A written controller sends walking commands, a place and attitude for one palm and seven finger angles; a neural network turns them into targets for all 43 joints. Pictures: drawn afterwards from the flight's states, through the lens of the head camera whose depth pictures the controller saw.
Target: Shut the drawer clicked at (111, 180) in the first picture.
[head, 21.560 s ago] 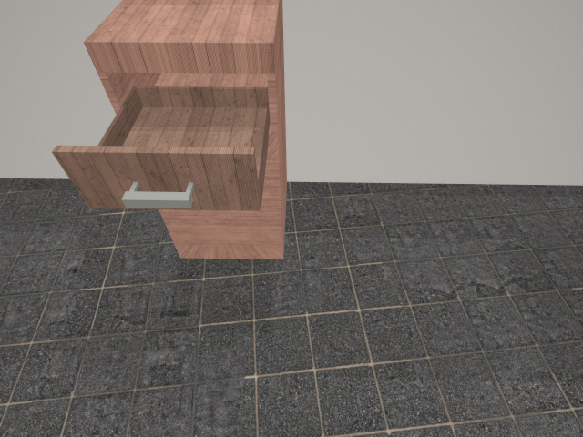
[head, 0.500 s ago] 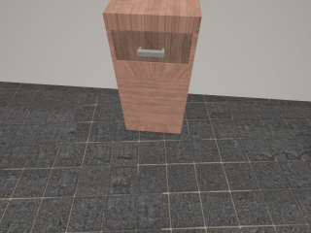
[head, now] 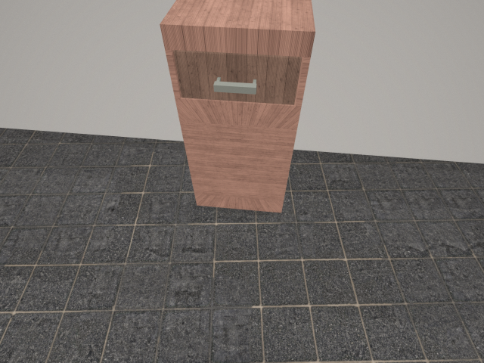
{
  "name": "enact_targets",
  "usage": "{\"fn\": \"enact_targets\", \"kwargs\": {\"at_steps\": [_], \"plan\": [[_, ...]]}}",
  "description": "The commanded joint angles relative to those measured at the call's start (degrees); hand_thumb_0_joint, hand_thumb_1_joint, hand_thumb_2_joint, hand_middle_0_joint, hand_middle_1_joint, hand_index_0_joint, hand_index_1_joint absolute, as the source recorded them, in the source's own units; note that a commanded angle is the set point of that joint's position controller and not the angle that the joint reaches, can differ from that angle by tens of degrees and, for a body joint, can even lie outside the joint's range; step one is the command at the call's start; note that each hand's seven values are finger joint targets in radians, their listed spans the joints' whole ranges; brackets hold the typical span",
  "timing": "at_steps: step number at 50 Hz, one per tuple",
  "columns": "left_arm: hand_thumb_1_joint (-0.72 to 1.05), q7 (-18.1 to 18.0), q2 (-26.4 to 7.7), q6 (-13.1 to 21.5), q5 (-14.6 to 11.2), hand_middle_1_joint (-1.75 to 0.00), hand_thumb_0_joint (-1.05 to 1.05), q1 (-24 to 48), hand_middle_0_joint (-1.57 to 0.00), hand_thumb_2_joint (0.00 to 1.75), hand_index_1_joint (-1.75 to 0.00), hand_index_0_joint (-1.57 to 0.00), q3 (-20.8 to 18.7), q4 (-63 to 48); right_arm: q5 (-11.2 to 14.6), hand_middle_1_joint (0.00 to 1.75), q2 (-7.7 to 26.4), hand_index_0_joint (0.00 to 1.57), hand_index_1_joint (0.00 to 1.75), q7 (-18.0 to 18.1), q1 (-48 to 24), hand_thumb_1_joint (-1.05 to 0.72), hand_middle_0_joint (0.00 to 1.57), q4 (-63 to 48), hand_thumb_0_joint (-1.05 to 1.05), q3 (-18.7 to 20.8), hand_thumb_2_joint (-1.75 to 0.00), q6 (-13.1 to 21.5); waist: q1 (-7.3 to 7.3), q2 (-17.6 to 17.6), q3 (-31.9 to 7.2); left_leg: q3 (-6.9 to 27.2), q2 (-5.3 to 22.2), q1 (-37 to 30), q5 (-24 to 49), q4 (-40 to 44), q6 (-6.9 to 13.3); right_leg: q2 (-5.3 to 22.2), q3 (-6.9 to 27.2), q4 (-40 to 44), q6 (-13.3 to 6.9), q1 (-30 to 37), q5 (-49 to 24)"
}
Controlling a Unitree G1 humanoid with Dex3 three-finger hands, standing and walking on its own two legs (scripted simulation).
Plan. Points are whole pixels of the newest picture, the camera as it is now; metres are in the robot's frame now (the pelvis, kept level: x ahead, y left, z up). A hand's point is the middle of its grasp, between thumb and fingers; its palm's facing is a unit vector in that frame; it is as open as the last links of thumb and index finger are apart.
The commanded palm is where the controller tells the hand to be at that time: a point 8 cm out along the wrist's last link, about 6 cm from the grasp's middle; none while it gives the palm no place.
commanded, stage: stand and wait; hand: left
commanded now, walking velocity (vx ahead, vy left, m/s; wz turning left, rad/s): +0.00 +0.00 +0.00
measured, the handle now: (235, 84) +0.89 +0.07 -0.04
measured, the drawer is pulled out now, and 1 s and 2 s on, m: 0.00 0.00 0.00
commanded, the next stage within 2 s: none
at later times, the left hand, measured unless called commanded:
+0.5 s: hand out of the picture +0.02 +0.18 -0.17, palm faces +0.05 -0.98 -0.21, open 7.3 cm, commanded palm none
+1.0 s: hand out of the picture +0.05 +0.20 -0.16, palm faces +0.03 -0.96 -0.27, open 7.3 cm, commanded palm none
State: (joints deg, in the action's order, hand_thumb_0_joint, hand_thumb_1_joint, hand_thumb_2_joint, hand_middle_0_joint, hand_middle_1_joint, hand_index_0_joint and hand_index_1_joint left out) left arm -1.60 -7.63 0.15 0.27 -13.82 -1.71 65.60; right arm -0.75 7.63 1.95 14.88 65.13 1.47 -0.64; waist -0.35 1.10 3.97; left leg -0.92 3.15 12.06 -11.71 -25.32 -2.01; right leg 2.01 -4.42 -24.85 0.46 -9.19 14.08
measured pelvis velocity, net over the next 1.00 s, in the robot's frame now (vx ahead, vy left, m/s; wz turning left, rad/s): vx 0.01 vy -0.01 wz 0.00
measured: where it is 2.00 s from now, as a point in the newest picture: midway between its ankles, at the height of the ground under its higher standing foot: outside the picture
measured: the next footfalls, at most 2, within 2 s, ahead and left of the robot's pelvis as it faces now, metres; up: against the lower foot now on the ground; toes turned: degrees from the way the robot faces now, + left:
none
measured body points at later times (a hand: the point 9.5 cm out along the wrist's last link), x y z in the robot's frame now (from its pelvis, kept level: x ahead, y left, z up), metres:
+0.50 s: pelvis +0.01 -0.01 +0.00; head +0.03 -0.01 +0.45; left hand +0.02 +0.23 -0.15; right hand +0.01 -0.23 -0.16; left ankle +0.02 +0.14 -0.74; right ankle -0.01 -0.12 -0.74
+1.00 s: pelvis +0.01 -0.01 +0.00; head +0.02 -0.02 +0.45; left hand +0.05 +0.25 -0.14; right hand +0.04 -0.26 -0.15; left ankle +0.02 +0.14 -0.74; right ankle -0.01 -0.12 -0.74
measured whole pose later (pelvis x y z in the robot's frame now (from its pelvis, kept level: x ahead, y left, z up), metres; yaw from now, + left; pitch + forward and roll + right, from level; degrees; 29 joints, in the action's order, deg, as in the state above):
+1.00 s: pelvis +0.01 -0.01 +0.00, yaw +0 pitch -2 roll +0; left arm -0.6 -13.0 0.7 0.4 -9.7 -2.3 65.0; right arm -0.8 13.3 1.3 10.7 64.9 1.6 -0.3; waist -0.3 1.5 3.7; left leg -0.8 3.8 9.6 -10.4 -21.9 -2.7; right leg 1.2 -4.7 -21.5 -0.2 -6.8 12.9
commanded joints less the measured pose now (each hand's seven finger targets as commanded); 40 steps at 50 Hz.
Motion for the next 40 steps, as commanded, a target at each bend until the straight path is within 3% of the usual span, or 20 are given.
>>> {"fn": "enact_targets", "kwargs": {"at_steps": [1, 22, 35, 40], "plan": [[0.90, -0.3, -6.6, 0.6, 0.2, -0.30, 0.00, -3.7, -0.20, 0.90, -0.30, -0.20, -1.0, -1.0, -0.3, 0.30, 4.8, 0.20, 0.30, 0.3, 4.5, -0.90, 0.20, -0.8, 0.00, 0.8, -0.90, 0.7, -0.20, -0.7, 0.5, 1.5, 2.4, -1.0, 5.8, 4.1, 2.5, 4.1, 3.2, 6.4, -2.1, -2.8, -1.8], [0.90, -0.2, -9.5, 1.1, 0.3, -0.30, 0.00, -2.0, -0.20, 0.90, -0.30, -0.20, -1.6, -1.8, -0.1, 0.30, 8.0, 0.20, 0.30, 0.3, 2.3, -0.90, 0.20, -1.3, 0.00, 1.2, -0.90, 1.1, 0.01, -0.5, -1.5, 1.6, 3.0, -3.1, 9.5, 4.2, 2.5, 4.2, 3.4, 6.2, -2.3, -0.7, -7.8], [0.90, 0.2, -11.7, 1.1, 0.3, -0.30, 0.00, 0.8, -0.20, 0.90, -0.30, -0.20, -1.8, -2.2, -0.3, 0.30, 10.2, 0.20, 0.30, 0.2, -0.2, -0.90, 0.20, -1.7, 0.00, 1.2, -0.90, 1.3, 0.01, 0.4, -0.8, 1.9, 3.2, -2.9, 8.1, 5.6, 2.4, 4.4, 3.7, 7.4, -2.3, -0.4, -6.3], [0.90, 0.3, -13.0, 1.4, 0.3, -0.30, 0.00, 1.6, -0.20, 0.90, -0.30, -0.20, -2.0, -2.5, -0.3, 0.30, 11.8, 0.20, 0.30, 0.1, -0.9, -0.90, 0.20, -2.0, 0.00, 1.4, -0.90, 1.4, -0.07, -1.2, -2.8, 2.0, 3.4, -4.0, 9.3, 5.5, 2.4, 4.7, 3.8, 7.5, -2.4, 0.8, -8.2]]}}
